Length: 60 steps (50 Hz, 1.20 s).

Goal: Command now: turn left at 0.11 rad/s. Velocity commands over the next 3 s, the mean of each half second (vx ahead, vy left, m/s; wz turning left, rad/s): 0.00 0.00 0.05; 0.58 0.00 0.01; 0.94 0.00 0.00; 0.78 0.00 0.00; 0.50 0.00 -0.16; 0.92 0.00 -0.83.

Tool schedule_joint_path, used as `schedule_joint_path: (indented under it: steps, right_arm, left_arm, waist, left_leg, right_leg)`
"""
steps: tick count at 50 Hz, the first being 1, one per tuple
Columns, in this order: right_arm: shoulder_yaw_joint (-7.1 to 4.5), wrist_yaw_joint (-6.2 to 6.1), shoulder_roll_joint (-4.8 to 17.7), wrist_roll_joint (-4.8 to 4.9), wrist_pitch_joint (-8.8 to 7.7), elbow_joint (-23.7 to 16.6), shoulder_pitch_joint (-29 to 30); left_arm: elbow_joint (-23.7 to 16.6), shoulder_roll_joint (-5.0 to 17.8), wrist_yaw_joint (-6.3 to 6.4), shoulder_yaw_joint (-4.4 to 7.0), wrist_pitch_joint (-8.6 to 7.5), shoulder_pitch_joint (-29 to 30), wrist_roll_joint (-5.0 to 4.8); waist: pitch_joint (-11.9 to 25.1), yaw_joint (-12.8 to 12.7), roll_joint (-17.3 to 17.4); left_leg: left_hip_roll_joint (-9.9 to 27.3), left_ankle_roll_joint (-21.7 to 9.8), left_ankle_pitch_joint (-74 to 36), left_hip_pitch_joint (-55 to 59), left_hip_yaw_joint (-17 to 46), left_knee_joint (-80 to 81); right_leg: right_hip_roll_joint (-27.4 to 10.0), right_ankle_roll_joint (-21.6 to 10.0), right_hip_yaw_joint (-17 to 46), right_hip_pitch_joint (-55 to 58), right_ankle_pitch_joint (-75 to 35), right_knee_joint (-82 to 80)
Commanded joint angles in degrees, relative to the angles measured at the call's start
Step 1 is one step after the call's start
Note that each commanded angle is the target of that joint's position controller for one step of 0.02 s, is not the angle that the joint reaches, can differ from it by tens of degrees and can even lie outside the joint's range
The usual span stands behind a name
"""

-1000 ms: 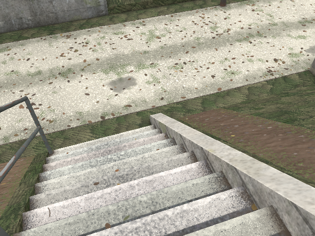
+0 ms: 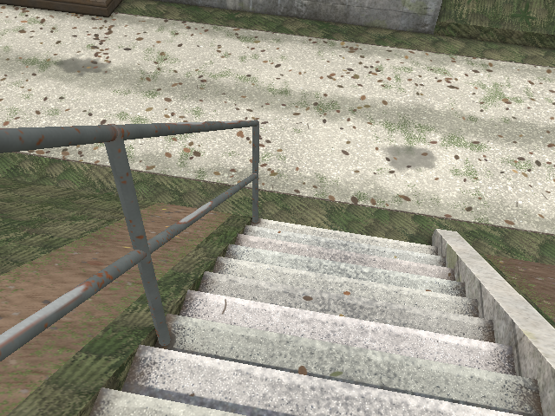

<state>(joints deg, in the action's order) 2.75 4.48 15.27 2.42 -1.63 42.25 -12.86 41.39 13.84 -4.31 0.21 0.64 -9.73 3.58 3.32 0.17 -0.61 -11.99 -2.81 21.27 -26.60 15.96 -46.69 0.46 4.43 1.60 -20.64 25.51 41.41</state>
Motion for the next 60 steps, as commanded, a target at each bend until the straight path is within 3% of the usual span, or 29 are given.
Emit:
schedule_joint_path:
  steps: [1, 3, 4, 6, 10, 11, 13, 19, 25, 27, 29, 30, 31, 32, 33, 34, 35, 36, 37, 40, 42, 45, 50, 53, 55, 57, 58, 59, 60]
  right_arm:
    - [-2.62, 1.79, 4.9, -2.25, 1.27, -1.7, -10.4]
    - [-3.01, 1.9, 5.4, -2.85, 2.54, -2.0, -2.9]
    - [-2.81, 2.02, 4.5, -2.93, 2.5, -1.9, -2.1]
    - [-1.88, 2.99, 2.6, -3.28, 1.42, -0.3, -5.6]
    - [-2.91, 2.15, 6.7, -2.4, 1.08, 1.1, -6.0]
    - [-3.04, -2.21, 3.9, -1.14, 2.96, 1.3, 0.3]
    - [-2.49, -4.48, 2.7, -1.39, 4.24, 1.3, 1.4]
    - [-2.39, -4.16, 3.5, -3.18, 5.41, 5.0, -0.7]
    - [-2.35, -4.0, 2.8, -3.38, 5.46, 8.0, -0.2]
    - [-2.84, -3.73, 3.4, -3.56, 5.75, 9.8, -3.0]
    - [-4.03, -3.26, 5.2, -4.64, 5.11, 8.6, 0.7]
    - [-3.53, -3.54, 4.0, -3.06, 4.08, 6.0, 4.4]
    - [-3.07, -3.5, 1.5, -3.37, 3.49, 7.1, 2.5]
    - [-2.18, -2.03, -1.5, -7.75, -1.66, 10.6, -10.0]
    - [-2.28, -1.98, -3.3, -9.63, -4.77, 15.1, -21.4]
    - [-3.43, -1.69, 0.5, -10.25, -6.48, 16.4, -29.9]
    - [-3.81, -1.63, 4.8, -9.38, -7.0, 13.8, -29.5]
    - [-4.86, -2.12, 6.3, -7.57, -6.82, 11.1, -21.0]
    - [-7.31, -3.75, 12.9, -1.3, -2.33, 9.9, -9.6]
    - [-6.44, -4.19, 7.4, -2.88, -1.31, 8.2, -10.0]
    - [-5.47, -5.06, 2.8, -1.74, -2.73, 10.8, -11.9]
    - [-5.24, -6.66, 4.0, -1.4, -3.04, 9.9, -10.3]
    - [-5.56, -5.96, 5.5, -3.59, -2.54, 8.8, -13.3]
    - [-6.15, -7.26, 5.5, -5.11, -0.94, 9.5, -12.8]
    - [-6.18, -7.83, 5.1, -6.19, 0.92, 10.7, -16.9]
    - [-6.94, -7.16, 4.7, -5.63, 1.24, 11.3, -10.8]
    - [-5.26, -5.87, -3.8, -5.04, 0.53, 7.9, -6.0]
    - [-4.06, -5.92, -4.4, -3.72, -0.89, 2.4, -7.7]
    - [-4.71, -6.74, -0.3, -2.9, -1.68, 4.0, -10.4]
  left_arm:
    - [-3.0, 10.0, -1.52, 2.54, -1.86, 1.6, 0.15]
    - [-3.4, 6.5, -2.9, 1.21, -2.84, 5.7, -2.03]
    - [-2.9, 5.9, -2.64, 1.04, -3.16, 6.5, -2.52]
    - [-2.0, 7.3, -1.65, 2.25, -2.9, 6.1, -2.44]
    - [-0.7, 6.5, -0.97, 3.01, -2.86, 3.1, -1.81]
    - [-0.5, 2.5, 2.77, 1.23, -0.61, 0.5, -3.66]
    - [0.0, 2.7, 4.32, 0.7, 0.66, -1.5, -3.74]
    - [1.1, 5.4, 4.41, 0.32, 0.43, 0.6, -2.88]
    - [2.7, 5.5, 4.41, 0.29, 0.26, 0.0, -2.76]
    - [4.5, 9.2, 3.76, 1.9, 0.69, -4.3, -2.35]
    - [5.2, 11.5, 3.82, 3.49, 0.76, -7.0, -3.23]
    - [4.4, 8.6, 3.98, 2.99, 1.34, -5.3, -4.35]
    - [4.0, 8.4, 4.09, 3.37, 1.48, -2.7, -4.52]
    - [3.8, 5.1, 3.66, 2.13, -2.2, -4.6, 2.66]
    - [1.3, 4.4, 4.21, 2.2, -4.46, 3.5, 5.02]
    - [-1.7, 1.1, 3.47, 1.88, -6.17, 9.4, 3.92]
    - [-2.9, -0.6, 3.2, 1.35, -7.19, 7.7, 2.98]
    - [0.4, -0.2, 4.42, 0.7, -8.16, 1.2, 1.32]
    - [-3.5, 8.9, 4.86, 4.04, -4.05, 10.3, -4.45]
    - [-0.6, 4.3, 4.31, 3.52, 0.39, 2.8, -1.52]
    - [0.8, 4.6, 3.9, 4.54, 0.84, 1.1, -1.54]
    - [-1.2, 1.2, 2.4, 3.14, 0.8, 5.1, -0.7]
    - [-3.4, 1.9, 1.78, 2.69, -0.49, 13.2, -2.59]
    - [-2.0, 3.6, 2.3, 3.86, -0.15, 6.9, -4.08]
    - [2.7, 5.3, 3.95, 5.23, -0.05, -2.9, -4.14]
    - [8.4, 5.2, 4.17, 6.06, -0.71, -21.1, -2.84]
    - [8.4, 5.6, 2.68, 3.77, -0.96, -23.9, -2.01]
    - [8.8, 8.1, 1.1, 3.63, -1.28, -19.6, -2.84]
    - [10.4, 12.3, 1.52, 6.09, -2.42, -23.7, -4.48]
  waist:
    - [0.0, 3.0, -6.6]
    - [-2.7, 2.7, 1.4]
    - [-2.7, 3.5, 0.1]
    - [-2.3, 3.6, -0.2]
    - [-1.9, 0.0, 0.8]
    - [1.7, -1.5, 5.2]
    - [0.6, -1.9, 2.4]
    - [-4.2, 0.5, -4.9]
    - [-4.9, 1.0, -2.6]
    - [-4.2, -0.3, -6.7]
    - [-9.9, -1.8, -11.7]
    - [-13.2, -0.9, -5.8]
    - [-12.1, -0.1, -4.0]
    - [-12.0, 3.6, 3.4]
    - [-10.4, 8.6, -1.9]
    - [-9.0, 13.3, 10.9]
    - [-8.6, 12.1, 17.6]
    - [-14.7, 9.4, 8.5]
    - [-13.4, 3.6, 2.6]
    - [-4.6, 2.2, 5.4]
    - [-5.2, 0.9, 4.7]
    - [-3.8, -0.1, 1.6]
    - [-8.9, 6.1, 8.1]
    - [-11.4, 5.5, 10.6]
    - [-10.8, 4.4, 5.0]
    - [-3.7, -7.4, -3.9]
    - [-3.2, -6.8, -11.5]
    - [0.1, 0.0, -13.9]
    - [7.7, -2.1, -13.6]
  left_leg:
    - [4.0, 2.1, 8.7, -5.0, 1.4, 16.7]
    - [5.0, 5.4, 4.2, 6.7, -4.5, 14.7]
    - [4.9, 5.2, 0.0, 11.1, -4.9, 14.6]
    - [7.1, 4.3, -13.3, 13.5, -5.4, 18.1]
    - [9.0, 2.5, -13.7, 6.7, -3.9, 24.3]
    - [8.8, 2.3, -18.9, 11.3, -1.5, 21.2]
    - [9.7, 2.0, -17.7, 12.8, -0.8, 22.1]
    - [8.3, 2.0, -13.3, 14.7, -4.2, 18.2]
    - [8.8, 1.3, -14.7, 15.7, -4.4, 17.7]
    - [3.3, -0.2, 3.2, 14.1, -10.3, 10.5]
    - [5.4, -1.4, 3.1, 4.7, -15.7, -5.6]
    - [8.6, -2.1, 5.3, -0.7, -15.3, 8.7]
    - [8.9, -1.9, 1.5, 7.6, -16.2, 12.6]
    - [7.8, -0.1, -2.5, 18.3, -15.2, 12.0]
    - [9.7, -0.7, -6.9, 30.8, -13.8, 1.9]
    - [15.9, -8.1, 13.5, 31.3, 5.0, 18.7]
    - [24.9, -19.3, 34.8, 27.1, 34.4, 31.1]
    - [28.2, -21.1, 39.0, 21.6, 36.4, 32.1]
    - [29.1, -16.2, 28.6, 21.3, 29.5, 29.5]
    - [24.4, -12.4, 4.6, 13.3, 17.6, 23.3]
    - [18.7, -9.1, 4.8, 11.1, 8.4, 13.8]
    - [16.8, -8.5, 14.0, -2.3, 4.3, 10.2]
    - [14.9, -8.8, 14.9, -8.2, -0.8, 5.6]
    - [16.2, -9.7, 1.2, -1.7, -1.2, -6.4]
    - [15.5, -11.0, -18.1, 9.2, -1.3, -21.9]
    - [8.0, -9.9, -8.7, -6.2, -7.3, -63.1]
    - [-0.4, -9.0, 29.2, -33.6, -6.6, -87.2]
    - [3.6, -10.0, 21.2, -44.7, -8.4, -83.6]
    - [8.3, -8.7, 11.0, -46.2, -6.8, -74.6]
  right_leg:
    - [-7.6, -12.4, 10.3, 15.8, -24.1, -15.4]
    - [-5.0, -7.1, 6.1, 4.7, -11.0, -20.5]
    - [-3.5, -5.4, 3.9, 2.4, -13.0, -20.9]
    - [-2.6, -5.3, 2.5, 4.8, -23.0, -19.9]
    - [-0.8, -5.2, -0.1, 16.0, -23.5, -18.6]
    - [-7.0, -6.8, 0.5, 17.7, -26.7, -13.9]
    - [-7.2, -7.0, 1.5, 14.1, -22.9, -14.6]
    - [-7.3, -8.2, 3.0, 4.5, -15.8, -17.5]
    - [-6.1, -8.3, 2.8, 1.0, -9.8, -16.8]
    - [-5.2, -9.6, 5.7, 0.4, 19.8, -21.5]
    - [-13.3, -15.5, 16.5, -2.9, 30.7, -28.1]
    - [-13.3, -15.4, 16.5, 1.5, 26.3, -26.8]
    - [-11.2, -14.3, 13.1, -1.0, 20.6, -23.3]
    - [-12.8, -17.6, 13.6, -8.4, 21.3, -19.2]
    - [-9.6, -17.3, 9.4, -19.6, 15.9, -8.4]
    - [0.9, -14.0, 1.7, -28.2, 12.1, 10.9]
    - [6.6, -10.3, 6.7, -35.4, 15.3, 24.5]
    - [3.5, -9.9, 13.9, -40.7, 6.2, 29.6]
    - [-1.6, -7.9, 7.8, -40.5, -0.1, 19.4]
    - [-2.7, -4.1, 6.4, -26.0, -14.1, 26.2]
    - [-2.3, -3.5, 11.9, -26.1, -33.8, 19.6]
    - [0.3, -3.0, 5.2, -15.8, -52.5, 11.1]
    - [0.3, -2.8, -2.0, -1.3, -50.3, -0.7]
    - [-0.2, -4.3, -3.7, 0.3, -36.8, -5.6]
    - [-3.5, -7.6, -0.5, 2.3, -23.6, -21.3]
    - [-7.4, -11.3, 1.3, 26.4, -37.2, -26.7]
    - [-11.0, -9.7, 4.5, 37.4, -66.6, 3.3]
    - [-15.3, -6.9, 8.6, 39.4, -73.7, 9.3]
    - [-21.3, -13.9, 18.7, 38.7, -35.2, -1.4]
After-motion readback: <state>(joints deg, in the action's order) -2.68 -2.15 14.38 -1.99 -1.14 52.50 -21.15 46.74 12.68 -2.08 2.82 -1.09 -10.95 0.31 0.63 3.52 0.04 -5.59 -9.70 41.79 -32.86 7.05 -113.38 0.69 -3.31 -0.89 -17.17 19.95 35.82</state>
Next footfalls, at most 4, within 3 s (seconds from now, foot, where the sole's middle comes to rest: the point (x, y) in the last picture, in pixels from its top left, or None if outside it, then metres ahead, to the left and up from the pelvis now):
1.14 right None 0.25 -0.18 -0.93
1.58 left None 0.54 -0.04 -1.12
1.92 right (339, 415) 0.74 -0.23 -1.31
2.34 left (287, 358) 1.03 -0.06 -1.50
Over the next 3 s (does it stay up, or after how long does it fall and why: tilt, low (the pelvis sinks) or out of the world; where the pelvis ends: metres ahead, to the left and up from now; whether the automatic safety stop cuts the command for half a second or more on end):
stays up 1.28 -0.22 -0.97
